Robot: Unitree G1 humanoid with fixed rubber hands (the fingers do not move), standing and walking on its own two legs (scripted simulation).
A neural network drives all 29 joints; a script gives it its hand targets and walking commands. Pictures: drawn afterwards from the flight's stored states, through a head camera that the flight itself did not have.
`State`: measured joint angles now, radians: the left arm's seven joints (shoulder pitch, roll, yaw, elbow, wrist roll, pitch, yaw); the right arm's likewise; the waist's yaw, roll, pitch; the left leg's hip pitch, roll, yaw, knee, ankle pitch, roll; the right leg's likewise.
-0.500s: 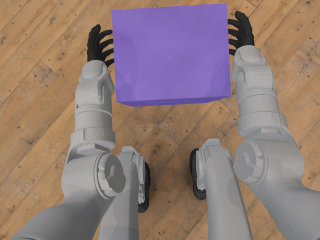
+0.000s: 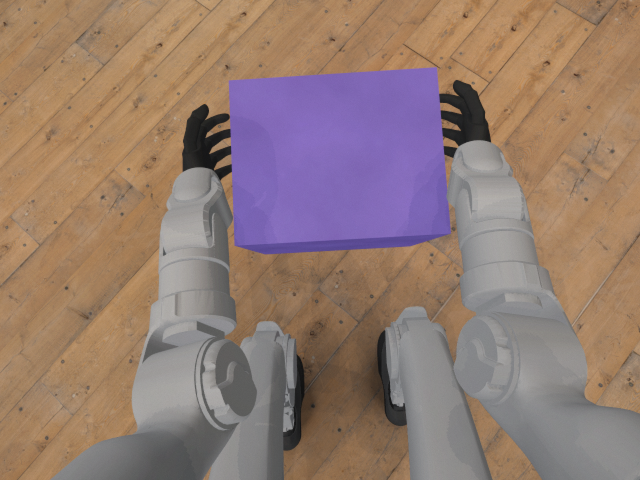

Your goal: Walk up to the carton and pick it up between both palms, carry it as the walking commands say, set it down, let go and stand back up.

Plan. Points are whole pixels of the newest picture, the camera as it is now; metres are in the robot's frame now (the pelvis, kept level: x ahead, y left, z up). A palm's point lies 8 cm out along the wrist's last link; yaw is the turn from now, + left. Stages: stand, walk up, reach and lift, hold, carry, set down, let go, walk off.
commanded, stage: reach and lift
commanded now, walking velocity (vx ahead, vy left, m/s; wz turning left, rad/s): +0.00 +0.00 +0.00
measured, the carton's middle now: (335, 177) +0.48 -0.02 -0.13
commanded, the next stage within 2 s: none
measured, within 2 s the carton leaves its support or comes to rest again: neither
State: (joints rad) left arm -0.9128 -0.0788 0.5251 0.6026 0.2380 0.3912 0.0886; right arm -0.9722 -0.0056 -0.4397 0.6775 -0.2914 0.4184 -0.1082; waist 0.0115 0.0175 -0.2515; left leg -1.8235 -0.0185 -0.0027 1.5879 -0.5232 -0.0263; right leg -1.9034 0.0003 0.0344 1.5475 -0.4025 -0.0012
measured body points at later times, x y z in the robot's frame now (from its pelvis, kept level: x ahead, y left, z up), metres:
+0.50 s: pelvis +0.02 +0.00 +0.07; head +0.21 -0.02 +0.47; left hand +0.46 +0.15 +0.02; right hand +0.46 -0.18 +0.02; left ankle +0.08 +0.13 -0.51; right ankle +0.11 -0.12 -0.51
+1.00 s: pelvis +0.03 +0.00 +0.13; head +0.19 -0.02 +0.56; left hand +0.44 +0.15 +0.10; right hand +0.44 -0.18 +0.09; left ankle +0.08 +0.13 -0.51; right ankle +0.11 -0.12 -0.51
